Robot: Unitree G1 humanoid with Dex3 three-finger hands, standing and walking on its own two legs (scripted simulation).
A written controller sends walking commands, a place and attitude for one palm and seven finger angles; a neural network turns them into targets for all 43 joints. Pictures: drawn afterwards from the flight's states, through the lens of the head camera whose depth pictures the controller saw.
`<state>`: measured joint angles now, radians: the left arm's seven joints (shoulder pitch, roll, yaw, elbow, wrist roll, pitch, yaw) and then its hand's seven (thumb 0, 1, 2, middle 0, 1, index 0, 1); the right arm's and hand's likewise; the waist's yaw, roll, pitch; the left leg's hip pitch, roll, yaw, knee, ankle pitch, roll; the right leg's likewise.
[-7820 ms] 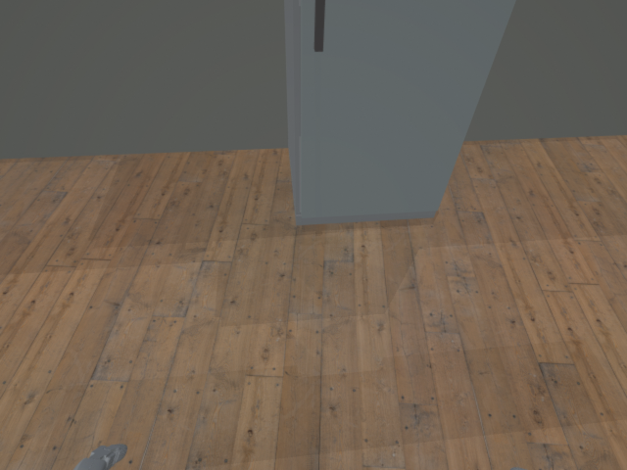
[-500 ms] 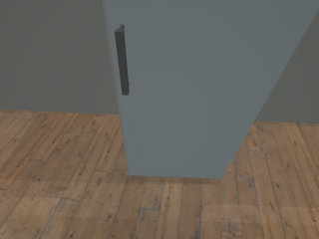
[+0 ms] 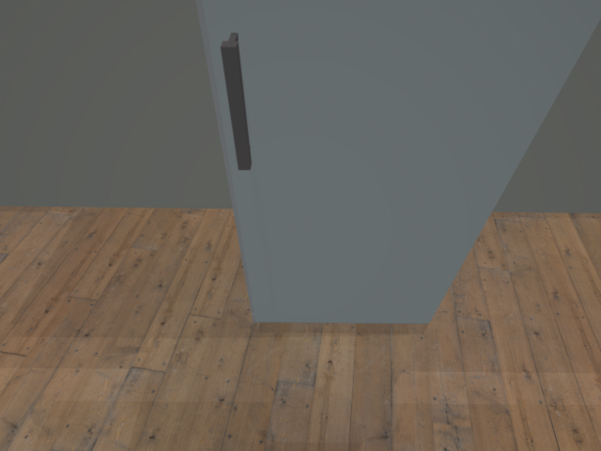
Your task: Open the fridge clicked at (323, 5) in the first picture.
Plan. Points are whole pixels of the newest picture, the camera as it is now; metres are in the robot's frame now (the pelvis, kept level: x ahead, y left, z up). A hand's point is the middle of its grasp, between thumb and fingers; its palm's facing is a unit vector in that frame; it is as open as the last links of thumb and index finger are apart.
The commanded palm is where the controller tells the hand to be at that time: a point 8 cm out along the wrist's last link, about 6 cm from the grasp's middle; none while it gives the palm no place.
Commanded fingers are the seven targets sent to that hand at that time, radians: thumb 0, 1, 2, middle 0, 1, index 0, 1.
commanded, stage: look again from close up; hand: left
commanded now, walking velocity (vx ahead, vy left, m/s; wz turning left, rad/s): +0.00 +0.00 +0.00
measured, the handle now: (239, 106) +0.61 +0.16 +0.15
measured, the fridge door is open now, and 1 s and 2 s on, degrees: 0 0 0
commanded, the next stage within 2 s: shuffle to correct the standing spot in 1.58 s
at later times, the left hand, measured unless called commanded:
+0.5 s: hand out of the picture +0.07 +0.18 -0.16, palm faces +0.04 -0.97 -0.24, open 7.3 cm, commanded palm none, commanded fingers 0.00 0.90 0.90 -0.20 -0.30 -0.20 -0.30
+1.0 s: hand out of the picture +0.05 +0.15 -0.16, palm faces +0.05 -0.97 -0.23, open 7.4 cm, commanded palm none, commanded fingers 0.00 0.90 0.90 -0.20 -0.30 -0.20 -0.30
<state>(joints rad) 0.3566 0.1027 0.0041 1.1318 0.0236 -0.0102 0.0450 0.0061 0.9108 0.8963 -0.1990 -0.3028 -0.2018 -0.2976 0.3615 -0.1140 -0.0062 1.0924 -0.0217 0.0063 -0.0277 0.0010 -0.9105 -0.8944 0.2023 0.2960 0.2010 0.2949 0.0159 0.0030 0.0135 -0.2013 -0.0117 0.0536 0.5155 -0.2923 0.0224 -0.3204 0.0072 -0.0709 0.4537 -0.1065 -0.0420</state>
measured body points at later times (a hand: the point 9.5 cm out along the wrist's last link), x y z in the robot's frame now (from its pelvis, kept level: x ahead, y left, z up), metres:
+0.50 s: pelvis +0.04 +0.00 +0.00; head +0.04 -0.03 +0.45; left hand +0.07 +0.23 -0.14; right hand +0.04 -0.23 -0.16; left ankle -0.01 +0.10 -0.74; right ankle +0.08 -0.09 -0.74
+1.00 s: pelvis +0.03 -0.04 +0.01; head +0.04 -0.05 +0.45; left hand +0.05 +0.20 -0.14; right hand +0.03 -0.26 -0.16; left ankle -0.01 +0.10 -0.74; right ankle +0.08 -0.09 -0.74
